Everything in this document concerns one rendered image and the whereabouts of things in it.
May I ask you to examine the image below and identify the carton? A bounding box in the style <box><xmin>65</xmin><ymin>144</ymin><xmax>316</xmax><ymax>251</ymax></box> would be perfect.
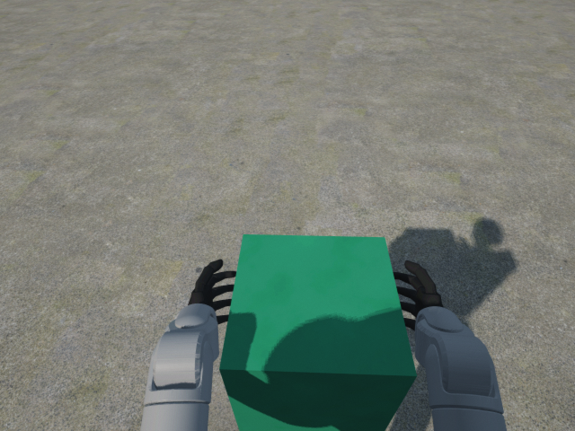
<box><xmin>219</xmin><ymin>234</ymin><xmax>417</xmax><ymax>431</ymax></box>

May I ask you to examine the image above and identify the robot left forearm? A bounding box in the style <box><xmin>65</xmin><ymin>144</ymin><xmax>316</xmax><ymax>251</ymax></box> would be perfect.
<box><xmin>140</xmin><ymin>303</ymin><xmax>219</xmax><ymax>431</ymax></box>

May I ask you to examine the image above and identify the right robot hand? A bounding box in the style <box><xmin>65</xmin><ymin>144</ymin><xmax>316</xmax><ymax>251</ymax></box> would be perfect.
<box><xmin>393</xmin><ymin>260</ymin><xmax>444</xmax><ymax>331</ymax></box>

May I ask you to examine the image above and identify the left robot hand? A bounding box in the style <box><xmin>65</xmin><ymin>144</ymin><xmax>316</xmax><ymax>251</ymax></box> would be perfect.
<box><xmin>188</xmin><ymin>259</ymin><xmax>236</xmax><ymax>324</ymax></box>

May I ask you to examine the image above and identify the robot right forearm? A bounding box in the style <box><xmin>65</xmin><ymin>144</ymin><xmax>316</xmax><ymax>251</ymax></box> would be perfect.
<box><xmin>415</xmin><ymin>306</ymin><xmax>507</xmax><ymax>431</ymax></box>

